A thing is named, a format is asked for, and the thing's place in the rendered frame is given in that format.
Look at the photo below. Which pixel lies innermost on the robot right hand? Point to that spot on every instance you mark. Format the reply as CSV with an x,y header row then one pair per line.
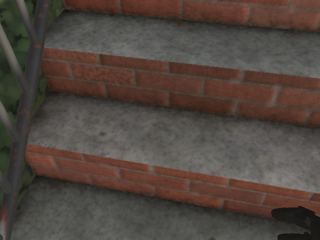
x,y
300,216

